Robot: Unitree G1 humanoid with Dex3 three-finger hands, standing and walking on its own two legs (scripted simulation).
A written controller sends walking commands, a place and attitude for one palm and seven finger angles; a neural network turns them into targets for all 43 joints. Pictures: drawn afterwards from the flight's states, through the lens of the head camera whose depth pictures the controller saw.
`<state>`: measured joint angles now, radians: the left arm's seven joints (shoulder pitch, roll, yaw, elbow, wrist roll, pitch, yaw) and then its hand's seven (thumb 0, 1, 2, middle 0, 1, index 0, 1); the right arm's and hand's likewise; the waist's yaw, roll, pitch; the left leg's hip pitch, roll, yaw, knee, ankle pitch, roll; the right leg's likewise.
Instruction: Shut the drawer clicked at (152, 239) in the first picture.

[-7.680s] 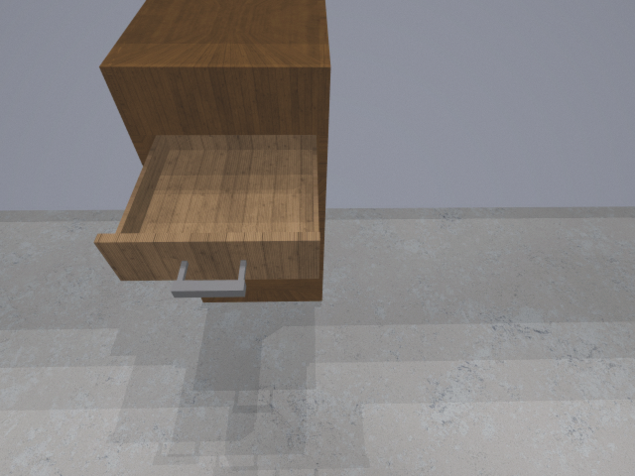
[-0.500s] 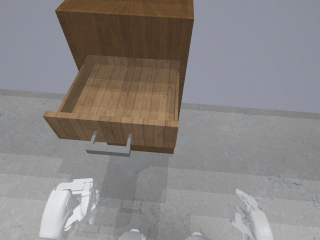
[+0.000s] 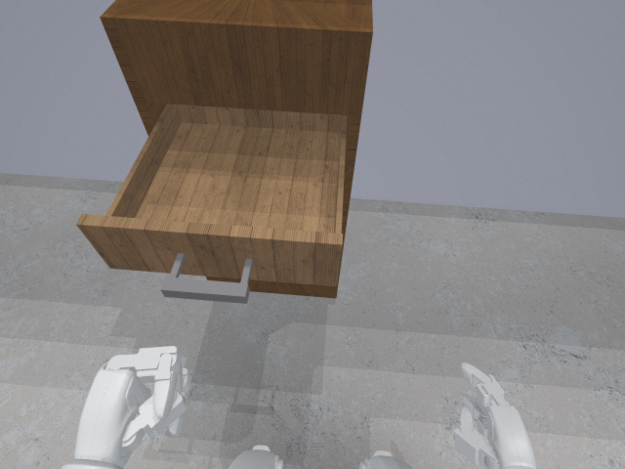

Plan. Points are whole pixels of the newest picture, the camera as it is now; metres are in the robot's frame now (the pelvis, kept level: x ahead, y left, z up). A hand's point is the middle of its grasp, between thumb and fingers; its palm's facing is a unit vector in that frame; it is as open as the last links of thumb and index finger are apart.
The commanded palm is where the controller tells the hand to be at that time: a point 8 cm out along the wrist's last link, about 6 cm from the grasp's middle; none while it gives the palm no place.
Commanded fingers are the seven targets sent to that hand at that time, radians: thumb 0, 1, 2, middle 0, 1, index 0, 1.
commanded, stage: bring the fist close to the handle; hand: left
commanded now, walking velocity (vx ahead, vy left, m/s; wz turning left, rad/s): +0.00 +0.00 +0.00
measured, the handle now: (209, 276) +0.39 +0.18 -0.03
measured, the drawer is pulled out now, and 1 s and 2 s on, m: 0.30 0.30 0.30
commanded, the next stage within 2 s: push the drawer shut in 1.26 s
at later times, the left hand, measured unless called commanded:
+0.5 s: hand (199, 377) +0.23 +0.15 +0.01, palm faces -0.06 -1.00 -0.03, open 3.2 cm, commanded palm +0.22 +0.21 +0.01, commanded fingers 0.00 0.90 0.90 -1.40 -1.60 -1.40 -1.60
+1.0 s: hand (208, 351) +0.27 +0.16 -0.03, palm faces -0.07 -1.00 -0.02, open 3.3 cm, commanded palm +0.25 +0.21 -0.02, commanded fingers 0.00 0.90 0.90 -1.40 -1.60 -1.40 -1.60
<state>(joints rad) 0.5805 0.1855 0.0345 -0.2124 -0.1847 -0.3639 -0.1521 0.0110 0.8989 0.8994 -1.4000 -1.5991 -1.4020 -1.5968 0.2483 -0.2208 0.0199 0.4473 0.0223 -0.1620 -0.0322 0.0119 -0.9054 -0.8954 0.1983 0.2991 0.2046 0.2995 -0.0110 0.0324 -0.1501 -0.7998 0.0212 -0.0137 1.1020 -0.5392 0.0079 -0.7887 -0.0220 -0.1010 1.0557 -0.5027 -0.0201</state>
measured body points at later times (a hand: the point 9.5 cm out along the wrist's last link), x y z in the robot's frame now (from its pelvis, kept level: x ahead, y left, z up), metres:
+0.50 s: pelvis -0.01 +0.00 -0.03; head +0.07 +0.01 +0.41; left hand +0.23 +0.21 +0.01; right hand +0.16 -0.23 -0.11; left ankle +0.00 +0.11 -0.66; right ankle +0.01 -0.11 -0.66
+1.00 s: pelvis -0.02 +0.01 -0.06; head +0.09 +0.03 +0.38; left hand +0.27 +0.21 -0.03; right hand +0.15 -0.23 -0.15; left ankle +0.00 +0.11 -0.66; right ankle +0.01 -0.11 -0.66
